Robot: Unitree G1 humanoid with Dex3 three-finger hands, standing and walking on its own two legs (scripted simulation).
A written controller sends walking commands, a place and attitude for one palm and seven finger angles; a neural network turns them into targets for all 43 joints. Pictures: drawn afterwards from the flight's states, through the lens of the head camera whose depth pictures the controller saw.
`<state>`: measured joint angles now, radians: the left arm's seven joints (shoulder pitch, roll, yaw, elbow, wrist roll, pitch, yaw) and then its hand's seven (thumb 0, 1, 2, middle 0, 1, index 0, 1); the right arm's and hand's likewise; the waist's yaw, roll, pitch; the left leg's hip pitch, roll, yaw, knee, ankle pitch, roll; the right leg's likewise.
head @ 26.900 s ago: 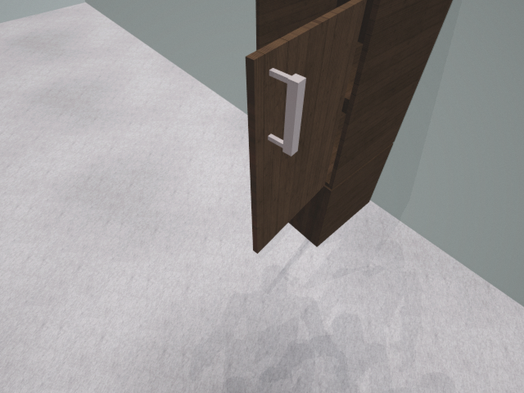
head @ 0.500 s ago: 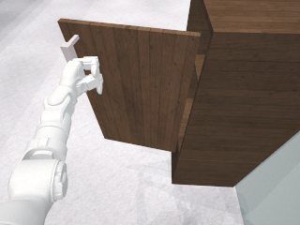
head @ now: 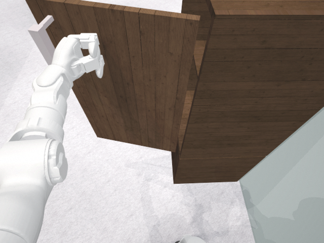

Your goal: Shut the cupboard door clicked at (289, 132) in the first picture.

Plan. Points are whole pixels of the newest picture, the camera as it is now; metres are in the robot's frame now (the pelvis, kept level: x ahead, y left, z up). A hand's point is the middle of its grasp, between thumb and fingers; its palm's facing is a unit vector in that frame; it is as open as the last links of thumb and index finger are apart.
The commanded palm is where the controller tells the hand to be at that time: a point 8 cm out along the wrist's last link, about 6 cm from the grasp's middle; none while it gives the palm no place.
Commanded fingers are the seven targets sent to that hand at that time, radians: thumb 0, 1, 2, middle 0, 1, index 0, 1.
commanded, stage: push the door shut along its arc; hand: left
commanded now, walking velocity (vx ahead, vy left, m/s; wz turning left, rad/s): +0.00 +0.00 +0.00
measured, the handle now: (57, 53) +0.55 +0.20 +0.16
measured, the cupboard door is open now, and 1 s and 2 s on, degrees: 76 62 62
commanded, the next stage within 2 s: pull the fist back off the door in 0.34 s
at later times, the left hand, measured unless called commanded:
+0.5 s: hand (107, 50) +0.53 +0.07 +0.17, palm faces -0.33 -0.94 +0.06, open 3.4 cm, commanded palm +0.54 +0.11 +0.16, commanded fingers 0.00 0.90 0.90 -1.30 -1.50 -1.30 -1.50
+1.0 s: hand (105, 53) +0.51 +0.08 +0.17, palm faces +0.08 -1.00 -0.02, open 3.1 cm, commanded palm +0.46 +0.11 +0.16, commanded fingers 0.00 0.90 0.90 -1.30 -1.50 -1.30 -1.50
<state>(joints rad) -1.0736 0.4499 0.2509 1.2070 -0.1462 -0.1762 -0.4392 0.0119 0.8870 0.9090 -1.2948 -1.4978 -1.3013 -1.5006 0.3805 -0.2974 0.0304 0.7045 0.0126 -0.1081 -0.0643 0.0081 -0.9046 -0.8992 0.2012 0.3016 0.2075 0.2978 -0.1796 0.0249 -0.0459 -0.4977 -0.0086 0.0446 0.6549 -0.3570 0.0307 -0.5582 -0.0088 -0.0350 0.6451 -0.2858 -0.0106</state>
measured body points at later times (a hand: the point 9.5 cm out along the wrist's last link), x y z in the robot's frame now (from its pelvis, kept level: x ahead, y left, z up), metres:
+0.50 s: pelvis -0.01 +0.00 -0.01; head +0.10 +0.00 +0.43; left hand +0.54 +0.13 +0.17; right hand -0.02 -0.28 -0.12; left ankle -0.03 +0.10 -0.72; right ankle +0.01 -0.11 -0.72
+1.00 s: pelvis +0.01 -0.01 +0.00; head +0.06 -0.03 +0.45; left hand +0.50 +0.13 +0.18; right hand +0.01 -0.26 -0.13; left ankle -0.03 +0.10 -0.72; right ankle +0.01 -0.11 -0.72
